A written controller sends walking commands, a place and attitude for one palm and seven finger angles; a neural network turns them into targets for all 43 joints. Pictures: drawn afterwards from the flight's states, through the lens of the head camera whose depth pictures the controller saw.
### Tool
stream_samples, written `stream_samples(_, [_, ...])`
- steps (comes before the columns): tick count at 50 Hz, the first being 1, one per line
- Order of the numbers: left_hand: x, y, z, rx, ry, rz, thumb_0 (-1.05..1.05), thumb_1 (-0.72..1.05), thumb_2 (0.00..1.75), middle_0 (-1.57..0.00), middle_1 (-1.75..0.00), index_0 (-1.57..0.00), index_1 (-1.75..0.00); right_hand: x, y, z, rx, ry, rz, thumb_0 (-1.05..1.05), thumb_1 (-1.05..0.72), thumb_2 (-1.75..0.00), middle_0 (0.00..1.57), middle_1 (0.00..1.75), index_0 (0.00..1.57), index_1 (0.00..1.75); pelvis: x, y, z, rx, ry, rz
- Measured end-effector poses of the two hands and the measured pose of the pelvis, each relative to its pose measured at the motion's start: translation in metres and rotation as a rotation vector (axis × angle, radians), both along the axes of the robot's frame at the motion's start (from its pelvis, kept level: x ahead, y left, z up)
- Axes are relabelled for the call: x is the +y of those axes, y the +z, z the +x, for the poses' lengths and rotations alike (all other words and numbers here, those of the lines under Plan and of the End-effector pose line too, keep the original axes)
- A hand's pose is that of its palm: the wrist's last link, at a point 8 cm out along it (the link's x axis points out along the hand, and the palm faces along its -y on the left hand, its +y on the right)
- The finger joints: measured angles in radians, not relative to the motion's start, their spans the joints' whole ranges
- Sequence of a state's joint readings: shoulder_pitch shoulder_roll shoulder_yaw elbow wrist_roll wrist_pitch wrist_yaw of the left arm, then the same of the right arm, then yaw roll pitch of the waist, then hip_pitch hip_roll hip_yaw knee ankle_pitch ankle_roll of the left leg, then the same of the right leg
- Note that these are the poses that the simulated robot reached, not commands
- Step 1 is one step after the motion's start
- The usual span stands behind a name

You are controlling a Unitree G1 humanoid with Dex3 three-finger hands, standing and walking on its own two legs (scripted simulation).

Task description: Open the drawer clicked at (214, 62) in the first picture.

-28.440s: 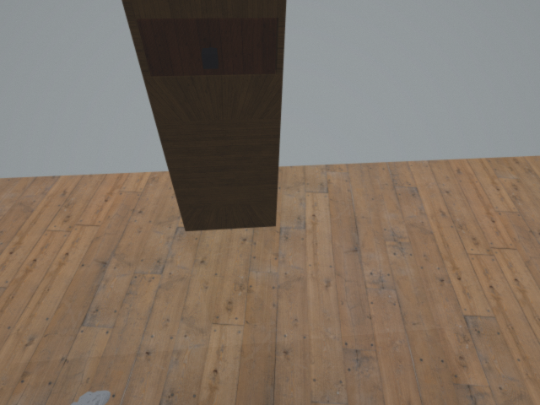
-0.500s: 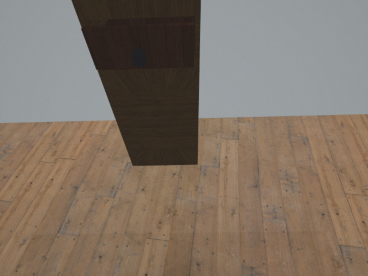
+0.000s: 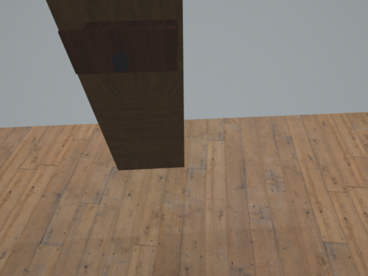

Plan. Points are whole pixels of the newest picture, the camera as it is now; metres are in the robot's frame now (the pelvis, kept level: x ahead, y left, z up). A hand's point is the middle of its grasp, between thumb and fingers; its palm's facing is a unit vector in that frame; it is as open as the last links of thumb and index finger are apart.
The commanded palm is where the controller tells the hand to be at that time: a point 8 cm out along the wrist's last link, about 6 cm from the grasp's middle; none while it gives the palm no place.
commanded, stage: look to check the result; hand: left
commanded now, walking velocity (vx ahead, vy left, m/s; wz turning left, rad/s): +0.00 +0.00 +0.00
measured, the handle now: (121, 59) +0.76 +0.25 +0.07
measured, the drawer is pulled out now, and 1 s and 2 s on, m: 0.06 0.06 0.06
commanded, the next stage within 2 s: turn to face it in 1.68 s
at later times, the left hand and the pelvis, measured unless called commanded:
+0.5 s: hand out of the picture +0.06 +0.22 -0.16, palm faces +0.01 -0.94 -0.33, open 7.4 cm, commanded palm none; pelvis +0.01 -0.01 +0.00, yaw -1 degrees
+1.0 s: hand out of the picture +0.07 +0.22 -0.16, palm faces -0.01 -0.95 -0.32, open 7.4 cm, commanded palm none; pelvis +0.01 -0.01 +0.00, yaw -1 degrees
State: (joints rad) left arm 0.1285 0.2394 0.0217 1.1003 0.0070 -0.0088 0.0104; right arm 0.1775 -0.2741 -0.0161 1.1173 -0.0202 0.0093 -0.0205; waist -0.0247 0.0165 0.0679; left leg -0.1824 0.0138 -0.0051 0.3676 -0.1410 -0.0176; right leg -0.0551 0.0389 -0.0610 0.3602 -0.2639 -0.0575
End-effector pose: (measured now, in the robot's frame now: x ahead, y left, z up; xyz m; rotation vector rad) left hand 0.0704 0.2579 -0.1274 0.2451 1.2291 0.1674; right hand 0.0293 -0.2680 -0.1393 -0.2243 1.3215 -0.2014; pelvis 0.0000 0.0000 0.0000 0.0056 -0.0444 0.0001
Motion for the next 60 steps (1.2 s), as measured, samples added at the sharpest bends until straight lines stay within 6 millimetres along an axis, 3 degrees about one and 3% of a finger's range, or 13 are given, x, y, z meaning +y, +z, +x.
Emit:
stream_samples(16, [0.012, 0.006, -0.021, 0.087, 0.039, 0.057, 0.00, 0.91, 0.89, -0.20, -0.30, -0.20, -0.30, 0.000, -0.005, 0.023, -0.006, 0.016, 0.024, 0.01, -0.91, -0.90, 0.20, 0.29, 0.20, 0.30, -0.007, 0.001, 0.011, 0.002, -0.007, 0.002])
stream_samples(27, [0.007, 0.005, -0.017, 0.074, 0.038, 0.051, 0.00, 0.91, 0.89, -0.20, -0.30, -0.20, -0.30, -0.006, -0.002, 0.038, -0.041, 0.021, 0.016, 0.00, -0.91, -0.90, 0.20, 0.29, 0.20, 0.30, -0.009, 0.001, 0.014, -0.002, -0.011, 0.003])
stream_samples(40, [0.001, 0.003, -0.005, 0.052, 0.016, 0.036, 0.00, 0.91, 0.89, -0.20, -0.30, -0.20, -0.30, -0.013, 0.002, 0.027, -0.024, 0.005, -0.004, 0.00, -0.91, -0.90, 0.20, 0.29, 0.20, 0.30, -0.011, 0.002, 0.014, -0.003, -0.016, 0.003])
stream_samples(60, [0.009, 0.006, -0.004, 0.055, 0.007, 0.051, 0.00, 0.91, 0.89, -0.20, -0.30, -0.20, -0.30, -0.009, 0.000, 0.013, 0.006, -0.010, 0.006, 0.01, -0.91, -0.90, 0.20, 0.29, 0.20, 0.30, -0.009, 0.002, 0.013, -0.003, -0.021, 0.002])
